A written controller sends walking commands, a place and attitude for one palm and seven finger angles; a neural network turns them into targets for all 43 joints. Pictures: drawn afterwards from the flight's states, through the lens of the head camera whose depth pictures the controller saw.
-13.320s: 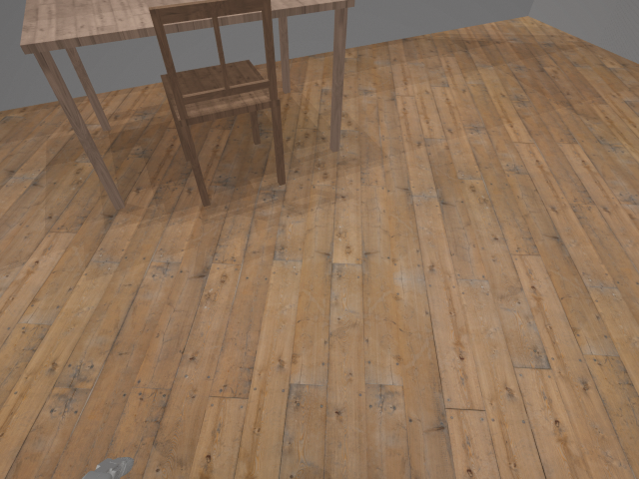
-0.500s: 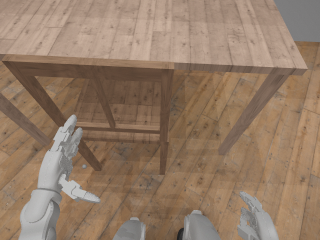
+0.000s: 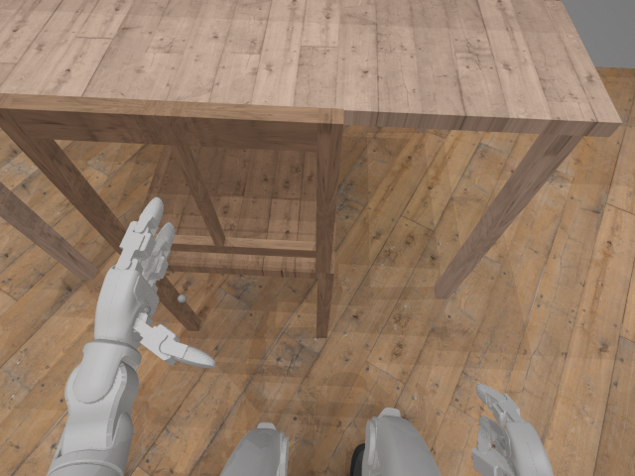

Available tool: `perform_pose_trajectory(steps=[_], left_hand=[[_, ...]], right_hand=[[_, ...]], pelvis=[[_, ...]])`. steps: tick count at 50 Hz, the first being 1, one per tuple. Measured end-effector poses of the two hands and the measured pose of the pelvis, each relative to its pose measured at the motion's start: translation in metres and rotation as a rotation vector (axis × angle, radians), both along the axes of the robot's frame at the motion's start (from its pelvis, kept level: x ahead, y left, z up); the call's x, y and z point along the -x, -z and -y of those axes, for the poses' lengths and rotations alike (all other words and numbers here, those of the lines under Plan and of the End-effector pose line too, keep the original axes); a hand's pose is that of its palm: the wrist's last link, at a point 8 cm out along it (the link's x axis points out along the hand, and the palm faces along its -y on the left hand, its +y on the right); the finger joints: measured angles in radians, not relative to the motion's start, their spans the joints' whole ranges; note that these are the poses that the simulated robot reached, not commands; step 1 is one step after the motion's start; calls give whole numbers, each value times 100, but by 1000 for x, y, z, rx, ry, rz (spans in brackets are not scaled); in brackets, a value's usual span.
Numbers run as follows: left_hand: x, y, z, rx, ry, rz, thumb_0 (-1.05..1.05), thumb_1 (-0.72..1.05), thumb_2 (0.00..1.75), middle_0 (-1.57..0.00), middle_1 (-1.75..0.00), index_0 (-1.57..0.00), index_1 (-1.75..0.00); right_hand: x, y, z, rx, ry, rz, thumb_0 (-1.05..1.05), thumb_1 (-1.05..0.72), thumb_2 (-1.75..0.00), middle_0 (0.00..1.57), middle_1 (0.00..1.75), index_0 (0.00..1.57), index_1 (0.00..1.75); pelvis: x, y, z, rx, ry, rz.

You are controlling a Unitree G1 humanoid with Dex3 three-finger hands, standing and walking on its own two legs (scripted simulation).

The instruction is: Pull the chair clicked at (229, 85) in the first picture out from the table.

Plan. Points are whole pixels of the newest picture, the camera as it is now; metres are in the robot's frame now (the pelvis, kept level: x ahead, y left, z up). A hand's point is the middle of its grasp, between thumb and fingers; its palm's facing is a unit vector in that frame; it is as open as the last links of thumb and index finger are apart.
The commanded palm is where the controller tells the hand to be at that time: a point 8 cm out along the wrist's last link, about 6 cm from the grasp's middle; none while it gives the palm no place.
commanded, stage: aim the fingers beside a spindle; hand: left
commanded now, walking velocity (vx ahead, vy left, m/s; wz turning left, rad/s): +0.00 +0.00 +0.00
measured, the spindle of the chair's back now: (202, 199) +0.49 +0.19 -0.01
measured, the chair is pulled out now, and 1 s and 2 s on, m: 0.00 0.00 0.00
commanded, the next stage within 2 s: none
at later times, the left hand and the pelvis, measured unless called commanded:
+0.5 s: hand (200, 290) +0.34 +0.16 +0.00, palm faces -0.04 -1.00 -0.04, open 16.9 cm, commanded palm +0.32 +0.22 +0.02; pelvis -0.01 +0.00 -0.01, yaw +0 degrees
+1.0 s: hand (195, 281) +0.34 +0.17 +0.02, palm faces -0.03 -1.00 -0.06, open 16.9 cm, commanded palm +0.31 +0.22 +0.01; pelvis -0.01 +0.01 -0.01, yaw +0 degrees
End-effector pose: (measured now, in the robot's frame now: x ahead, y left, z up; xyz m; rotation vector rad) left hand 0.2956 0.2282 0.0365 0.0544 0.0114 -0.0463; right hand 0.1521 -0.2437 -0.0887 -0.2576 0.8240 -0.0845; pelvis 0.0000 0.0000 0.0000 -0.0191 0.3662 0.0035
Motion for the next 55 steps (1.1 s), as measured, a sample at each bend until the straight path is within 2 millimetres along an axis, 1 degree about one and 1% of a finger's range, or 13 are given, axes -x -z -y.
perform_pose_trajectory(steps=[6,15,23,25,30,32,36,40,44,48,50,52,55], left_hand=[[-10,19,6,14,14,-60,-1,-50,30,-6,-8,-6,-8],[-20,9,11,0,2,18,-1,-50,30,-6,-8,-6,-8],[-24,33,10,13,-5,-54,-1,-50,30,-6,-8,-6,-8],[-24,32,9,11,-4,-37,-1,-50,30,-6,-8,-6,-8],[-27,15,6,1,-7,31,-1,-50,30,-6,-8,-6,-8],[-28,13,4,1,-7,30,-1,-50,30,-6,-8,-6,-8],[-27,24,5,15,2,-33,-1,-50,30,-6,-8,-6,-8],[-22,35,12,28,13,-66,-1,-50,30,-6,-8,-6,-8],[-21,23,16,18,12,-1,-1,-50,30,-6,-8,-6,-8],[-25,12,11,-3,-5,48,-1,-50,30,-6,-8,-6,-8],[-27,15,6,-5,-15,28,-1,-50,30,-6,-8,-6,-8],[-27,23,4,0,-17,-14,-1,-50,30,-6,-8,-6,-8],[-21,34,4,18,-7,-69,-1,-50,30,-6,-8,-6,-8]], right_hand=[[3,5,3,6,13,-12,1,-91,-90,20,30,21,30],[11,14,1,-5,15,-46,1,-91,-90,20,30,21,30],[18,21,1,-4,22,-75,1,-91,-90,20,30,21,30],[19,22,1,2,26,-79,1,-91,-90,20,30,21,30],[21,22,1,3,32,-88,1,-91,-90,20,30,21,30],[21,21,0,-1,32,-90,1,-91,-90,20,30,21,30],[20,19,-2,-6,30,-87,1,-91,-90,20,30,21,30],[18,18,-2,3,31,-79,1,-91,-90,20,30,21,30],[16,17,-3,8,29,-74,1,-91,-90,20,30,21,30],[13,18,-6,-2,20,-78,1,-91,-90,20,30,21,30],[13,18,-8,-8,17,-82,1,-91,-90,20,30,21,30],[12,19,-8,-14,17,-83,1,-91,-90,20,30,21,30],[12,18,-8,-14,23,-82,1,-91,-90,20,30,21,30]], pelvis=[[2,4,0,-2,4,-13],[3,8,-2,-5,7,-24],[7,13,-1,-5,8,-38],[7,14,-2,-4,9,-40],[7,12,-4,-1,8,-36],[7,11,-4,-1,8,-35],[6,10,-6,-1,6,-38],[6,11,-7,1,6,-39],[6,11,-8,2,8,-35],[5,11,-8,1,7,-32],[5,11,-8,1,7,-32],[5,11,-8,1,7,-35],[5,11,-8,2,8,-39]])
